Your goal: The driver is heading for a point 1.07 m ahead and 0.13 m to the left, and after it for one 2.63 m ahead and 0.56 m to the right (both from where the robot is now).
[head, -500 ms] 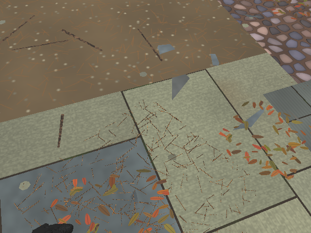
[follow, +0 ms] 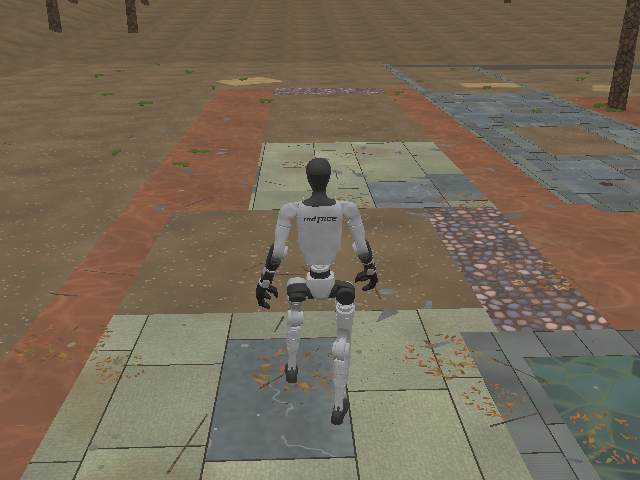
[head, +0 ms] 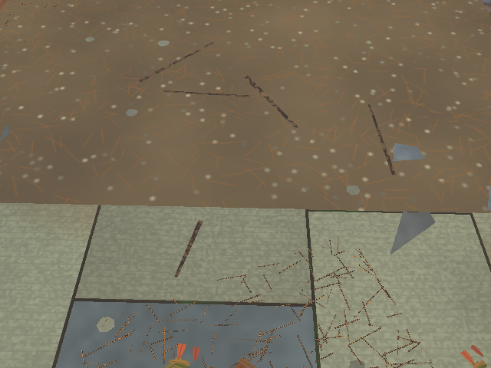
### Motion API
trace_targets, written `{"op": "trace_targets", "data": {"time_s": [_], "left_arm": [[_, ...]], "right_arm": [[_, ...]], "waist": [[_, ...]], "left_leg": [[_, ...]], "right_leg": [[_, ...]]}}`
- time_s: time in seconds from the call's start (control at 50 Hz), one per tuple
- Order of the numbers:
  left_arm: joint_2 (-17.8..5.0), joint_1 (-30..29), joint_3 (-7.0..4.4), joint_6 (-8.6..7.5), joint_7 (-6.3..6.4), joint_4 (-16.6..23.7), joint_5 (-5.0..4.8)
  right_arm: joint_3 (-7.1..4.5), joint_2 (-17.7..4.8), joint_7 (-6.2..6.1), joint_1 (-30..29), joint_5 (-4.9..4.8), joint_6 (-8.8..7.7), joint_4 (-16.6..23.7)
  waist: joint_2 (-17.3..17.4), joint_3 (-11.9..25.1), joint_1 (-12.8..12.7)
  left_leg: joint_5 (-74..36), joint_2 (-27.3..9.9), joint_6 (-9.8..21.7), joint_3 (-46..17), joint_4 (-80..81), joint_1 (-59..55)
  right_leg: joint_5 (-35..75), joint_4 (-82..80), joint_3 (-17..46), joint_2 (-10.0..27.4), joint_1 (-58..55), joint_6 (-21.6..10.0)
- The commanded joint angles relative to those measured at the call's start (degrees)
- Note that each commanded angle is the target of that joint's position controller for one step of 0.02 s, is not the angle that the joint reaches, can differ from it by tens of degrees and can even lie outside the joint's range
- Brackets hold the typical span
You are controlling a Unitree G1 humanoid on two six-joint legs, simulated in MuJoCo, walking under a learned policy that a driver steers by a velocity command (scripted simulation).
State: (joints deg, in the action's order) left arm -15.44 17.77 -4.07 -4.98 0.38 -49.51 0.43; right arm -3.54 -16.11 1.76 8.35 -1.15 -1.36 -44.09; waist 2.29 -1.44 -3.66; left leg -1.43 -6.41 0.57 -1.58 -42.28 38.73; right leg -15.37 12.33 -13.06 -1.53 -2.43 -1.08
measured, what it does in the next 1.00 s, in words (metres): walks ahead, turning left: left foot, then right foot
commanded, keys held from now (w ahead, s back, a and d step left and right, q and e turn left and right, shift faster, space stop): w+q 0.38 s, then w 0.62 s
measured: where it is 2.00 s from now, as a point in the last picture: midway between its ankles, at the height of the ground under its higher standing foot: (206, 190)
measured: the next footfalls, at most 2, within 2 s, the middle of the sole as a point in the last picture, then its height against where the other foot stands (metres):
left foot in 0.14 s outside the picture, level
right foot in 0.62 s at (275, 341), level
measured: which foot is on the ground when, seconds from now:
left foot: up 0.00-0.12, down 0.14-0.64, up 0.66-1.00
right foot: down 0.00-0.14, up 0.16-0.60, down 0.62-1.00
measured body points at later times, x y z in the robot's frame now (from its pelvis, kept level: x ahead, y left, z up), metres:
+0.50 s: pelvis +0.28 +0.06 +0.00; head +0.31 +0.08 +0.45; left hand +0.43 +0.35 -0.08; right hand +0.41 -0.21 -0.10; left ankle +0.21 +0.12 -0.74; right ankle +0.51 -0.07 -0.69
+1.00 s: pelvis +0.56 +0.09 +0.01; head +0.59 +0.10 +0.45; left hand +0.47 +0.35 -0.12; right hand +0.84 -0.07 -0.08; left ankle +0.67 +0.30 -0.69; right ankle +0.53 -0.03 -0.74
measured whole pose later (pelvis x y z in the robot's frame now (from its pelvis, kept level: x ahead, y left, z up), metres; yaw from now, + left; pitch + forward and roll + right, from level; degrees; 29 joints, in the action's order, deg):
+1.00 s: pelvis +0.56 +0.09 +0.01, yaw +19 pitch +2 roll -1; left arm -15.4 21.1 -2.5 -4.6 -0.8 -50.1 -0.8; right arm -2.7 -15.4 0.7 6.0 -0.6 -3.7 -39.3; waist 2.3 -1.2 -5.2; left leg -0.1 -5.5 -0.6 -2.7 -37.2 36.9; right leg -12.9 13.0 -1.0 -3.4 2.0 -2.7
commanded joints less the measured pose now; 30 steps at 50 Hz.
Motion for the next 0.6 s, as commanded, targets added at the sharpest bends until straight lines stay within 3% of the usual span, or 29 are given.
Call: {"op": "trace_targets", "data": {"time_s": [0.02,0.04,0.08,0.1,0.12,0.14,0.16,0.18,0.2,0.22,0.24,0.26,0.28,0.34,0.38,0.44,0.48,0.54,0.58,0.6], "left_arm": [[-10.24,-0.53,-2.55,0.38,0.45,2.34,-0.95],[-10.69,-0.39,-2.73,0.87,0.49,2.06,-1.26],[-12.28,-1.44,-3.18,1.73,0.79,2.23,-1.71],[-13.01,-2.06,-3.37,2.22,0.99,2.42,-1.92],[-13.16,-3.13,-3.3,2.67,1.13,2.66,-2.17],[-11.93,-2.91,-2.69,2.47,1.33,3.16,-1.64],[-3.55,2.15,-0.1,1.17,0.56,6.25,0.91],[-5.11,-1.46,0.33,-1.35,-0.19,7.21,-0.63],[-8.74,-7.9,-0.62,-2.85,-0.83,8.98,-3.01],[-8.08,-9.27,-0.26,-3.63,-0.75,9.54,-2.94],[-8.15,-9.25,-0.48,-3.77,-0.31,8.83,-1.37],[-9.01,-8.23,-1.02,-3.24,-0.18,8.38,-0.45],[-8.99,-7.43,-1.2,-2.46,-0.3,8.27,-0.16],[-6.45,-8.65,-0.63,-0.9,-0.22,9.05,0.47],[-5.04,-13.12,0.03,-0.68,-0.29,10.34,0.48],[-3.81,-18.12,0.81,-1.07,-1.16,11.13,-0.12],[-4.46,-20.33,0.75,-1.46,-1.68,11.84,-0.65],[-6.42,-21.42,0.19,-2.07,-2.27,12.63,-0.66],[-7.45,-18.88,-0.26,-2.42,-2.36,12.2,-0.68],[-8.35,-14.62,-0.89,-2.61,-2.18,10.98,-0.49]], "right_arm": [[0.03,-2.11,1.15,-7.04,0.0,-0.71,6.4],[-0.11,-2.47,1.45,-7.51,0.0,-0.67,7.14],[-0.96,-4.07,1.75,-5.58,0.02,-0.41,7.85],[-1.81,-5.51,1.71,-1.77,-0.07,-0.22,7.35],[-3.27,-7.86,1.37,5.78,-0.28,-0.13,5.65],[-5.41,-12.0,0.36,15.58,-0.37,0.27,3.09],[-6.78,-19.12,-0.54,16.21,-0.92,0.29,2.64],[-5.53,-16.39,-0.23,16.79,-0.32,-0.73,5.07],[-4.33,-12.38,0.01,15.41,0.29,-1.58,4.72],[-3.85,-10.66,-0.03,12.6,0.13,-2.12,4.84],[-3.23,-8.61,-0.11,8.44,0.03,-2.26,5.44],[-2.6,-6.94,-0.39,5.73,0.63,-2.36,6.49],[-2.45,-6.75,-0.59,4.61,0.97,-2.34,7.21],[-3.0,-8.88,-1.57,5.65,0.49,-2.51,7.06],[-3.34,-9.9,-2.29,7.06,0.25,-2.28,6.62],[-3.03,-9.16,-2.65,9.46,0.22,-1.99,5.54],[-2.86,-8.93,-2.5,11.95,0.09,-2.02,4.12],[-2.78,-8.79,-2.51,13.67,0.12,-1.8,2.86],[-2.93,-9.18,-2.58,13.23,0.33,-1.4,2.47],[-2.73,-8.74,-2.57,12.34,0.31,-1.23,2.64]], "waist": [[-3.93,-4.52,-0.54],[-4.3,-4.39,-0.22],[-6.19,-1.64,2.02],[-7.19,1.06,4.49],[-6.64,5.02,9.01],[-3.51,10.14,13.58],[12.5,13.87,7.86],[8.32,23.18,9.75],[4.12,16.4,11.54],[1.06,11.05,9.46],[-1.73,7.04,6.77],[-0.71,5.84,4.62],[-0.25,5.13,3.45],[-0.93,3.18,2.87],[-0.09,1.71,4.34],[2.06,1.31,7.19],[2.51,0.79,8.41],[3.09,-0.03,8.41],[4.63,-0.06,6.69],[4.68,1.66,4.2]], "left_leg": [[1.53,0.21,1.59,2.19,4.41,1.92],[3.96,0.87,2.37,3.15,5.22,1.59],[9.85,4.18,4.5,6.45,5.63,-4.06],[12.69,6.52,5.81,8.09,5.43,-9.59],[11.36,9.14,7.66,8.96,8.28,-20.02],[8.9,8.49,10.22,3.99,11.03,-37.06],[14.36,-6.7,20.09,-25.67,13.74,-57.55],[22.57,-13.14,25.39,-47.15,24.1,-63.29],[19.43,-11.79,21.75,-39.74,26.03,-59.77],[15.17,-9.42,19.6,-32.39,25.61,-52.11],[8.81,-7.04,17.86,-26.48,25.83,-43.63],[3.29,-5.49,17.21,-22.75,26.81,-37.7],[0.82,-4.55,17.16,-21.47,28.03,-34.15],[-4.89,-2.75,17.09,-16.44,29.73,-27.47],[-2.93,-0.45,15.24,-13.5,29.8,-24.98],[3.08,1.27,12.48,-10.73,29.52,-23.55],[5.75,-0.33,12.01,-12.32,28.75,-25.57],[5.49,-3.44,11.31,-15.83,24.85,-32.14],[0.33,-4.69,10.39,-17.21,21.97,-34.87],[-6.92,-3.13,9.37,-16.21,17.75,-35.18]], "right_leg": [[22.97,-3.2,3.46,18.11,-0.67,-7.62],[26.78,-1.44,2.85,18.62,-2.55,-7.13],[44.76,5.34,1.18,18.67,-4.63,-5.81],[53.6,11.76,0.47,18.28,-4.64,-5.1],[56.22,22.28,-0.88,16.64,-1.8,-3.69],[45.46,37.56,-1.23,14.26,9.02,-1.16],[-5.68,59.16,0.72,3.97,36.26,2.95],[-19.51,68.54,15.66,-1.14,44.93,2.96],[-14.7,68.32,18.48,2.22,50.29,1.33],[-9.81,63.59,18.23,4.74,49.53,0.22],[-6.89,58.11,18.05,6.7,45.99,0.41],[-4.74,54.72,18.43,8.0,41.41,0.74],[-3.7,52.78,18.37,8.21,38.71,1.33],[0.51,43.91,16.43,7.39,36.96,4.04],[8.63,34.79,15.91,6.05,36.12,5.12],[20.95,23.04,14.8,3.89,31.26,5.18],[23.2,20.16,15.34,3.59,30.41,4.44],[18.24,16.73,16.1,3.59,32.06,2.07],[13.27,15.51,15.15,3.1,29.76,0.12],[12.72,13.52,13.66,1.91,24.21,-1.34]]}}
